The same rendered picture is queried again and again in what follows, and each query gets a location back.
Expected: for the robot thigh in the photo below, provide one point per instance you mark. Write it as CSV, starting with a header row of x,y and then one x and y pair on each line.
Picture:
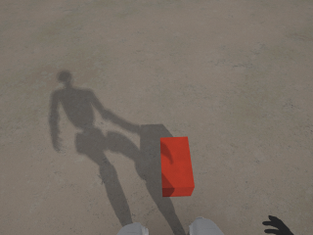
x,y
133,229
204,226

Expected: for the left robot thigh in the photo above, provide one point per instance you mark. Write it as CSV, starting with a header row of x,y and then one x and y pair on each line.
x,y
133,229

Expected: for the right robot thigh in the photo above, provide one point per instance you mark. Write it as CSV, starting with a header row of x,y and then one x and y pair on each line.
x,y
204,226

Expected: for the carton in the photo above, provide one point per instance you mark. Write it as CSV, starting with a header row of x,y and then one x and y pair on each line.
x,y
177,179

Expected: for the robot right hand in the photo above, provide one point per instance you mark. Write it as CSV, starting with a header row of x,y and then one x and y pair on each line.
x,y
275,222

